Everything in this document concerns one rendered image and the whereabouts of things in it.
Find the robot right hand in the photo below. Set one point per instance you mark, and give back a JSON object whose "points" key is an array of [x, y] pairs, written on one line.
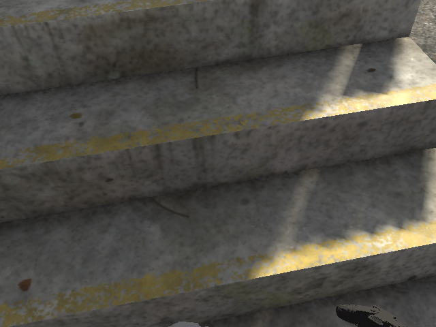
{"points": [[363, 316]]}

